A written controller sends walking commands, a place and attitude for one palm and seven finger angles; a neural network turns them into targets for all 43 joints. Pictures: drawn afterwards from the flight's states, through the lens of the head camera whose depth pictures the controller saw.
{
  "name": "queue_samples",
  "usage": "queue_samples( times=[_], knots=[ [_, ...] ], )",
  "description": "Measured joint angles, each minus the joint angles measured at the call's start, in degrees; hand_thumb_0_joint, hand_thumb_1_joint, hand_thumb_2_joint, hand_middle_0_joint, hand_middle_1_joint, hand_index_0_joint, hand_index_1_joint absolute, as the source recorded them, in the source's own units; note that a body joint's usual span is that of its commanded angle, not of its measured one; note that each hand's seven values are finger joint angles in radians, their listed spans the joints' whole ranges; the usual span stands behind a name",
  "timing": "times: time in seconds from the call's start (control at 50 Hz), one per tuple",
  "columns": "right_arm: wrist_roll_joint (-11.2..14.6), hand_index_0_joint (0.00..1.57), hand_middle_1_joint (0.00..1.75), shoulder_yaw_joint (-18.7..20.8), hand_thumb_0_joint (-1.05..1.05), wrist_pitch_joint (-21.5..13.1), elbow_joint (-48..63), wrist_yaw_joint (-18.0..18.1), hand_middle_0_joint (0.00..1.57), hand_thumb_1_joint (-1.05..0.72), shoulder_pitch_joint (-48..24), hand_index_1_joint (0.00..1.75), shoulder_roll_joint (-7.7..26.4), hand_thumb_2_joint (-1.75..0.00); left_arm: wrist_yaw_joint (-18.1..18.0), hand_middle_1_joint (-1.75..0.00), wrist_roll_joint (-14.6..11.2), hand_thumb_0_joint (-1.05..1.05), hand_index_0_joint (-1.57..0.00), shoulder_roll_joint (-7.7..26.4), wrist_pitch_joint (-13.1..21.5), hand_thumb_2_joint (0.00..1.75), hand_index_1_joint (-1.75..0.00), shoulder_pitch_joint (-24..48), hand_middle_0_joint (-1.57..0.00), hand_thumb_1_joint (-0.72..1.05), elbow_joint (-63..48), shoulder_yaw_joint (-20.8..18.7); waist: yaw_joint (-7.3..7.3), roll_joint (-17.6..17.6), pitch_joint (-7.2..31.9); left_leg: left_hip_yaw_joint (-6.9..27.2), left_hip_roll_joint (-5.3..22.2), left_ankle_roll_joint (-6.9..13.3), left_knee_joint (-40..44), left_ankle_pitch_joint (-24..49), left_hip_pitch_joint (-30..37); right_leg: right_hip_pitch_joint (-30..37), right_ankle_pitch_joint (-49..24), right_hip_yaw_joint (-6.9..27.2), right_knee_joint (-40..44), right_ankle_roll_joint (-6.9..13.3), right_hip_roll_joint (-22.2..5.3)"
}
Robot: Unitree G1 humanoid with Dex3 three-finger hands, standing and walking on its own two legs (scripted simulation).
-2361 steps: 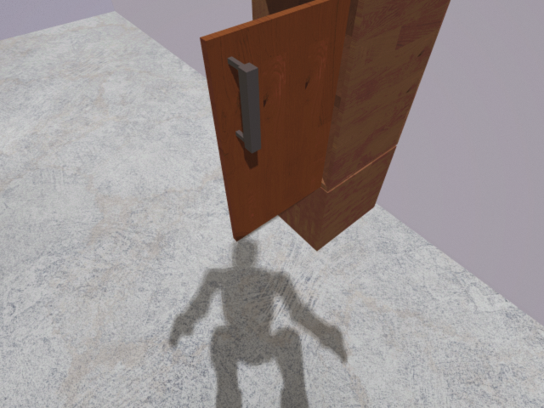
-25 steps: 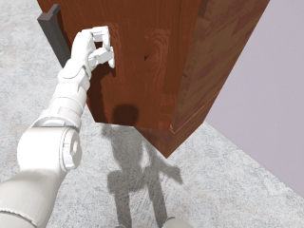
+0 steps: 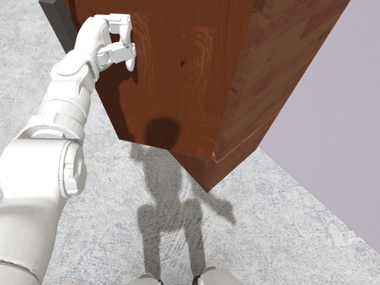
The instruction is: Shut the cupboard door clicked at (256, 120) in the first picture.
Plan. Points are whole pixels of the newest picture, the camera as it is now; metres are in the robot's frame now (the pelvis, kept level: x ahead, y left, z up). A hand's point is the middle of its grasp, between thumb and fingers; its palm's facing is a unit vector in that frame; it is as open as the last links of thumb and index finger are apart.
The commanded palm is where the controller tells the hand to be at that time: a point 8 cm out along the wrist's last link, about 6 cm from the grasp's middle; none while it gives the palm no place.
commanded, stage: pull the fist back off the door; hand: left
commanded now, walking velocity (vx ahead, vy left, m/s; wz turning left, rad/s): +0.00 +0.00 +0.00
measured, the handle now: (78, 38) +0.58 +0.15 +0.15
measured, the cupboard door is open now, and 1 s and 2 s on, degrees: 36 30 30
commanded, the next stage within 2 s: draw the hand back to the body in 0.94 s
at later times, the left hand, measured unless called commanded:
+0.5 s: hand (140, 47) +0.55 +0.03 +0.15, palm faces +0.02 -1.00 +0.03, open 3.1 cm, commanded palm +0.50 +0.09 +0.15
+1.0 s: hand (138, 78) +0.45 +0.03 +0.17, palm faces -0.02 -1.00 -0.04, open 3.1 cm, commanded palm +0.43 +0.09 +0.15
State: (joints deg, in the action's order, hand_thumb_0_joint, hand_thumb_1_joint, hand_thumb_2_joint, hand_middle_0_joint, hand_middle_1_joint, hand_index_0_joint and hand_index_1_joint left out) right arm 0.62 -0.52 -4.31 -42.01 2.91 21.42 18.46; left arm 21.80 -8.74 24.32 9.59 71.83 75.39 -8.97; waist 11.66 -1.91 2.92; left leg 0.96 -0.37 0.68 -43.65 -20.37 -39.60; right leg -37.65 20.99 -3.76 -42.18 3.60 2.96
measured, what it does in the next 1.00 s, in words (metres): stands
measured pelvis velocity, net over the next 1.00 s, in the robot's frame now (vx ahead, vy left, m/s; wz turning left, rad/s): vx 0.00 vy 0.01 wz -0.02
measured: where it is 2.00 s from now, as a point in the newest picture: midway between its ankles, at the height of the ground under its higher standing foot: outside the picture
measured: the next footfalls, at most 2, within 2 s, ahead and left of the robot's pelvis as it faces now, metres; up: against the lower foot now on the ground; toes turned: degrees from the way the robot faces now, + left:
none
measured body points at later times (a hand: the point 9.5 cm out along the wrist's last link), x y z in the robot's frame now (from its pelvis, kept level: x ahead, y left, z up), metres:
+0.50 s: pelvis +0.00 +0.00 +0.00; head +0.09 -0.02 +0.44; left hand +0.54 +0.08 +0.15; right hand -0.07 -0.23 -0.13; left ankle +0.00 +0.12 -0.71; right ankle -0.01 -0.08 -0.71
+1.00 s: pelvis +0.00 +0.01 +0.01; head +0.02 +0.00 +0.46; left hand +0.44 +0.09 +0.17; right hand +0.11 -0.24 -0.10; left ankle +0.00 +0.12 -0.71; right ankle -0.01 -0.08 -0.71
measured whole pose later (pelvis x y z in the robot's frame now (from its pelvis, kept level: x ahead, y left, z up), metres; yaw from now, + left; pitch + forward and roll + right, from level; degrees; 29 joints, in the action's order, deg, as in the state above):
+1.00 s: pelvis +0.00 +0.01 +0.01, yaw -1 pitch +7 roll +0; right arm 0.8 -0.1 -2.7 -38.2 -1.1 14.7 13.7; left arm -12.0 -2.9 2.2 8.8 46.1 50.0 -3.3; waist 4.2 -2.0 5.6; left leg -0.9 -1.2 1.5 -37.6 -19.1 -25.1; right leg -24.3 20.0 -1.6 -37.6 2.5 2.2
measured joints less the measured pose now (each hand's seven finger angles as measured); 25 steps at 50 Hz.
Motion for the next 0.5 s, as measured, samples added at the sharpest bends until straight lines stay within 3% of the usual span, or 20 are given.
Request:
queue_samples(
  times=[0.08,0.1,0.16,0.2,0.26,0.3,0.34,0.38,0.46,0.5],
  knots=[
    [-0.10,0.21,0.30,-0.15,0.01,-0.89,-0.46,0.16,0.21,-0.91,-1.33,0.30,0.03,-0.90,0.14,-1.50,-0.12,0.01,-1.30,0.19,-0.18,0.97,-1.50,2.20,-1.30,0.92,0.98,0.70,0.20,0.29,-0.18,0.28,-0.13,-0.05,-1.09,-0.03,-1.76,-1.68,0.19,-0.34,-1.15,0.05,-0.15],
    [0.04,0.21,0.30,-0.02,0.01,-1.05,-0.41,0.06,0.21,-0.91,-1.30,0.30,-0.03,-0.90,-1.32,-1.50,-0.36,0.01,-1.30,-0.51,-0.72,0.97,-1.50,2.74,-1.30,0.91,1.19,-0.58,0.08,0.08,-0.15,0.47,-0.05,-0.08,-1.43,-0.08,-2.30,-2.05,0.17,-0.53,-1.22,0.06,-0.07],
    [-0.41,0.20,0.30,0.23,0.01,-1.40,0.08,-1.59,0.20,-0.91,-0.41,0.30,-0.66,-0.90,-12.86,-1.50,-0.23,0.01,-1.30,-4.25,-1.82,0.94,-1.50,3.61,-1.30,0.84,1.14,-4.98,-0.35,-0.28,0.83,0.58,0.07,-0.18,-1.81,-0.05,-3.75,-3.33,-0.09,-0.64,-1.23,-0.02,0.04],
    [-1.46,0.20,0.30,0.19,0.01,-1.55,0.52,-3.17,0.20,-0.91,0.47,0.30,-1.40,-0.90,-21.09,-1.50,1.28,0.00,-1.30,-6.61,-1.54,0.92,-1.50,3.53,-1.30,0.81,0.52,-7.09,-0.23,-0.36,1.84,0.47,0.03,-0.19,-2.02,-0.05,-4.56,-4.25,-0.04,-0.55,-1.59,-0.03,-0.01],
    [-3.36,0.20,0.30,0.01,0.01,-1.66,1.10,-5.66,0.20,-0.91,2.02,0.30,-2.55,-0.90,-31.65,-1.50,6.68,0.00,-1.30,-8.87,1.25,0.91,-1.50,2.54,-1.30,0.79,-0.21,-8.04,0.37,-0.78,3.73,0.16,0.01,-0.19,-3.21,-0.61,-6.20,-6.11,0.61,-0.29,-3.09,-0.01,-0.06],
    [-4.19,0.20,0.30,-0.13,0.01,-1.19,1.25,-6.93,0.20,-0.91,2.79,0.30,-3.33,-0.90,-35.04,-1.50,10.24,0.00,-1.30,-8.89,3.25,0.91,-1.50,1.66,-1.30,0.81,-0.08,-7.55,0.94,-1.16,4.22,-0.16,0.03,-0.11,-4.00,-1.12,-6.66,-6.78,1.12,0.00,-4.11,-0.05,-0.07],
    [-4.30,0.20,0.30,-0.27,0.01,-0.27,1.35,-7.51,0.20,-0.91,3.55,0.30,-4.08,-0.90,-35.55,-1.50,11.95,0.00,-1.30,-8.25,4.28,0.92,-1.50,0.57,-1.30,0.84,-0.04,-6.87,1.29,-1.49,4.09,-0.64,0.12,-0.03,-4.05,-1.36,-6.16,-6.54,1.30,0.47,-4.39,-0.09,0.00],
    [-3.87,0.21,0.30,-0.45,0.01,0.78,1.33,-7.48,0.21,-0.91,4.41,0.30,-4.59,-0.90,-34.18,-1.50,11.79,0.00,-1.30,-7.58,3.95,0.93,-1.50,-0.28,-1.30,0.86,0.44,-6.44,1.31,-1.80,3.64,-1.17,0.28,-0.03,-3.28,-1.27,-4.87,-5.50,1.06,1.04,-3.77,-0.11,0.16],
    [-2.75,0.21,0.30,-0.65,0.01,2.34,1.33,-6.55,0.21,-0.91,6.48,0.30,-4.70,-0.90,-30.67,-1.50,7.96,0.00,-1.30,-7.81,1.68,0.92,-1.50,-2.50,-1.30,0.89,0.59,-8.98,0.61,-2.18,2.97,-2.31,0.68,0.18,-0.17,-0.49,-1.00,-2.12,-0.14,2.33,-0.78,-0.39,0.60],
    [-2.48,0.21,0.30,-0.42,0.01,2.54,1.55,-6.17,0.21,-0.91,7.67,0.30,-4.45,-0.90,-29.92,-1.50,6.17,0.01,-1.30,-8.75,2.15,0.92,-1.50,-5.01,-1.30,0.89,-1.61,-10.33,-0.04,-2.21,3.06,-2.86,0.86,0.27,1.49,-0.12,1.10,-0.23,-0.72,2.96,0.82,-0.43,0.81]
  ],
)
